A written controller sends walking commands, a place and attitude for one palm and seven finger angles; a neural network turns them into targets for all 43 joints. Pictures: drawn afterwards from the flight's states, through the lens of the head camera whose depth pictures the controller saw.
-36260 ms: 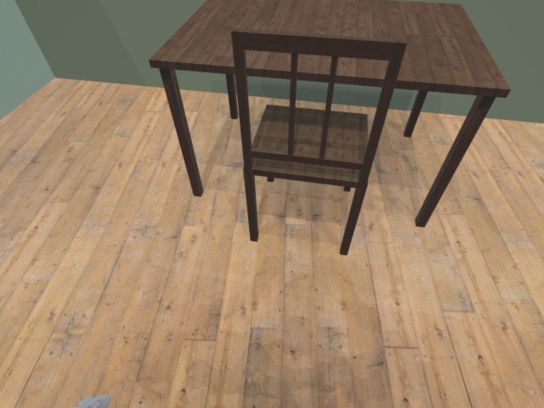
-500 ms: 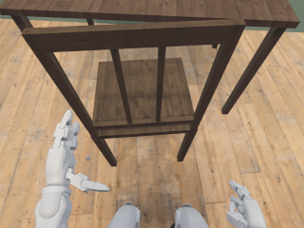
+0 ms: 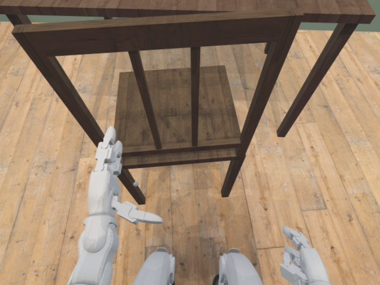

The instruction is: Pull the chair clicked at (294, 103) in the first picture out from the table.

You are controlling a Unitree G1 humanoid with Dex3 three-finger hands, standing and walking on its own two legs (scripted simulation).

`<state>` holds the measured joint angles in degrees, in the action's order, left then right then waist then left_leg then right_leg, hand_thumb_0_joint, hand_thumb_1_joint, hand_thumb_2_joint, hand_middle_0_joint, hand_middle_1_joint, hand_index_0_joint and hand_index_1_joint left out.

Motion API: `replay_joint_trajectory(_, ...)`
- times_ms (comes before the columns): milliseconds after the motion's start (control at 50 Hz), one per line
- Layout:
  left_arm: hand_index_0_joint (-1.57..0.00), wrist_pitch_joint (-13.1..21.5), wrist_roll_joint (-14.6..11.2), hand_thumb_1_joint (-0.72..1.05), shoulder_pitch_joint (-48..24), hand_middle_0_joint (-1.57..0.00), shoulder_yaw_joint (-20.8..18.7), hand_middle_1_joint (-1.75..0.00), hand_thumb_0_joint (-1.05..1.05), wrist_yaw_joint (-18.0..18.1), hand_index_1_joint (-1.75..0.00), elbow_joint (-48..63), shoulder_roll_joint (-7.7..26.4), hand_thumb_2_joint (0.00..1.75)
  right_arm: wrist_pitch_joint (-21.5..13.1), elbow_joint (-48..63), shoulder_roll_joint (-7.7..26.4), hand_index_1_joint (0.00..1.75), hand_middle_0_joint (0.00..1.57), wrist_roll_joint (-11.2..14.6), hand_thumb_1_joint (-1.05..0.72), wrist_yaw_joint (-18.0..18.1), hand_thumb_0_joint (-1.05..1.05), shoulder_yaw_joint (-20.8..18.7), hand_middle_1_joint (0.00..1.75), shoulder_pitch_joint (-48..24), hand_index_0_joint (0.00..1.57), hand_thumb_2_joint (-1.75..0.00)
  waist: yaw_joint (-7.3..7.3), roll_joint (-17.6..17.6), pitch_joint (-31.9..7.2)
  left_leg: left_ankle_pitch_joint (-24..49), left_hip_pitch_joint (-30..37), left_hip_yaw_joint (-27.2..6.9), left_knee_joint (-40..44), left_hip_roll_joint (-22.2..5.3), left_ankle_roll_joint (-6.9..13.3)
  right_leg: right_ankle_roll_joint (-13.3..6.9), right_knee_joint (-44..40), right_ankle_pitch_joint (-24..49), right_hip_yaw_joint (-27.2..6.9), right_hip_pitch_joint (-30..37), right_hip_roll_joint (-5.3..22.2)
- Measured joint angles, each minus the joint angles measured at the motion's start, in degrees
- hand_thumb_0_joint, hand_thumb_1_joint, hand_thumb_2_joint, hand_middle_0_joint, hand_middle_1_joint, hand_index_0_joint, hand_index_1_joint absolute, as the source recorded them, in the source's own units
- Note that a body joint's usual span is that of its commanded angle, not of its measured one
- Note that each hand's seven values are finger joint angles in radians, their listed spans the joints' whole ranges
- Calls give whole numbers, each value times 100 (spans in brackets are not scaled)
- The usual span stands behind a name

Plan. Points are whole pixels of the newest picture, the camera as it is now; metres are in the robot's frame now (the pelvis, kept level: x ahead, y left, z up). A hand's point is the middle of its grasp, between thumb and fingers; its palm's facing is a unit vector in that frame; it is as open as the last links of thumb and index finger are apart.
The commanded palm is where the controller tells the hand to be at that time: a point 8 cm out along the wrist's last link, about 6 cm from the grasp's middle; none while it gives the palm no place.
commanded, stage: aim the fingers beside a spindle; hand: left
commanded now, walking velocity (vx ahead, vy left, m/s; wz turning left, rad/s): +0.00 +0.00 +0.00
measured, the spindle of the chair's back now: (149, 111) +0.48 +0.12 +0.04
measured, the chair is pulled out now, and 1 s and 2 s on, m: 0.18 0.18 0.18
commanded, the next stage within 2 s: push the fingers through the gap in 1.04 s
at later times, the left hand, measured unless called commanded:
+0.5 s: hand (163, 176) +0.33 +0.08 +0.01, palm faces +0.06 -1.00 -0.01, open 17.0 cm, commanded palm +0.31 +0.13 +0.01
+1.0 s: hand (164, 175) +0.33 +0.08 +0.01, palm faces +0.08 -1.00 -0.02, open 17.0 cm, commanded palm +0.31 +0.13 +0.01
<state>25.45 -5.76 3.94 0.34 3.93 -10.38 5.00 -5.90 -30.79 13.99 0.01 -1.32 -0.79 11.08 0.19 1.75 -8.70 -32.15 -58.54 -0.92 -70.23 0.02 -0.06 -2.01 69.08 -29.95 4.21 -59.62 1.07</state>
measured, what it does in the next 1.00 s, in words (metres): stands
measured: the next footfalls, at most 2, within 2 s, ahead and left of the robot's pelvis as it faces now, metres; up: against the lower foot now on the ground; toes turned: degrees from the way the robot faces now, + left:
none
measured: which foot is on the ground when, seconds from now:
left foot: down 0.00-1.00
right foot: down 0.00-1.00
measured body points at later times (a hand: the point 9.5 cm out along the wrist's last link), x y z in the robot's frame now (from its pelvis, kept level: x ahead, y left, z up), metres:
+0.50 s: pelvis -0.01 +0.00 -0.01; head +0.11 -0.01 +0.42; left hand +0.32 +0.13 +0.02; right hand +0.16 -0.24 -0.13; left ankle +0.01 +0.12 -0.63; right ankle +0.03 -0.10 -0.63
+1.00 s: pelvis -0.01 +0.00 -0.01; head +0.11 -0.02 +0.42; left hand +0.32 +0.13 +0.01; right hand +0.16 -0.25 -0.13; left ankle +0.01 +0.12 -0.63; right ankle +0.03 -0.10 -0.63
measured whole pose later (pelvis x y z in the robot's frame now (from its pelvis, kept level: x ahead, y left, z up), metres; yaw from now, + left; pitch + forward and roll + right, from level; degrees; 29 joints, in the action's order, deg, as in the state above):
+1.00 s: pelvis -0.01 +0.00 -0.01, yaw +0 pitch +23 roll +0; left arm 29.2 -1.0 -6.7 5.1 12.8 -21.2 1.5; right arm -2.9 -31.7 14.0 -0.8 -2.7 -1.5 10.3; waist 1.2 1.7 -8.8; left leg -32.5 -63.0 -0.5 -72.9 0.3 -0.3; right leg -2.4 72.7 -30.7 3.8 -64.6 1.4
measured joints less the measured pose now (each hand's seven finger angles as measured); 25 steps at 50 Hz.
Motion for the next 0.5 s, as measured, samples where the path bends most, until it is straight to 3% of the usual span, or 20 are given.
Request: replay_joint_trajectory(500,-6,223,468,-50,-985,-6,506,-8,-2,780,-8,-929,-353,30,226,-99,-45,30,20,-92,-90,-108,1,-6,30,-77,20,-90,82,5,-19,-40,-439,25,-282,30,-16,-28,344,-71,-27,-472,37)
